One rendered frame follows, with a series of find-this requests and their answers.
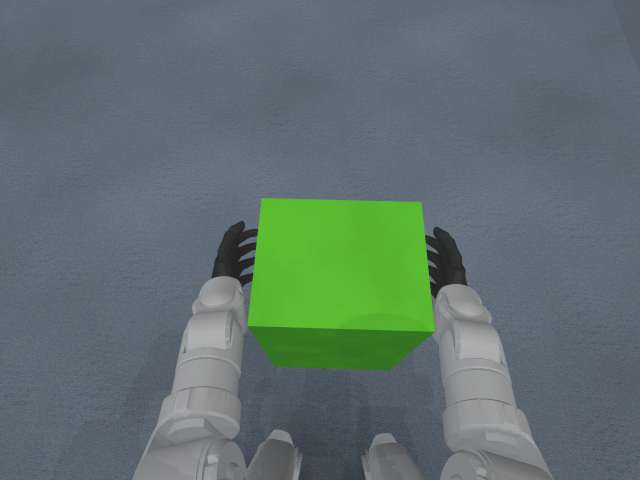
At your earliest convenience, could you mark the robot right hand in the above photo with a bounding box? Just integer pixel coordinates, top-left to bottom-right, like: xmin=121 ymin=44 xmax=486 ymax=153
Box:
xmin=425 ymin=227 xmax=468 ymax=300

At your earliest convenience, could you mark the robot left upper arm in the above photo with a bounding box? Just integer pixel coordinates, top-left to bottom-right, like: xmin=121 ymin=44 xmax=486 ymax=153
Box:
xmin=133 ymin=435 xmax=248 ymax=480

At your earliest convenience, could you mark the carton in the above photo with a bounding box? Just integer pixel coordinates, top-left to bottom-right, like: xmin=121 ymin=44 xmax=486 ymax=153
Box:
xmin=247 ymin=198 xmax=435 ymax=370

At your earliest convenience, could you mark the robot left forearm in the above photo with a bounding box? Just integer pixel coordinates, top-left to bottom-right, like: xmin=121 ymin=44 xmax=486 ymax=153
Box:
xmin=132 ymin=276 xmax=248 ymax=480

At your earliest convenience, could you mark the robot right upper arm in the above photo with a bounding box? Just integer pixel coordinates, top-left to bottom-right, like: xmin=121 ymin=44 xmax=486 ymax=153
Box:
xmin=440 ymin=448 xmax=553 ymax=480

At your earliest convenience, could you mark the right robot shin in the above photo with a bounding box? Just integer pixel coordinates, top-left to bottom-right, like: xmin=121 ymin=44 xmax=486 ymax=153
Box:
xmin=369 ymin=433 xmax=407 ymax=452

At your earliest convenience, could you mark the robot right thigh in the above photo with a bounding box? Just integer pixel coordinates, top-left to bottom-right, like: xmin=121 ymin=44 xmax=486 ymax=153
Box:
xmin=361 ymin=442 xmax=425 ymax=480

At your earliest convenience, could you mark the robot right forearm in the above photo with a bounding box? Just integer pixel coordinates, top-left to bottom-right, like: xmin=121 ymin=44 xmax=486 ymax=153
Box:
xmin=432 ymin=284 xmax=554 ymax=480

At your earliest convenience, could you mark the robot left hand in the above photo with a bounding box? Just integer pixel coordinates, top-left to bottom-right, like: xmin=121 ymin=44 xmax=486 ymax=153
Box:
xmin=211 ymin=221 xmax=258 ymax=288

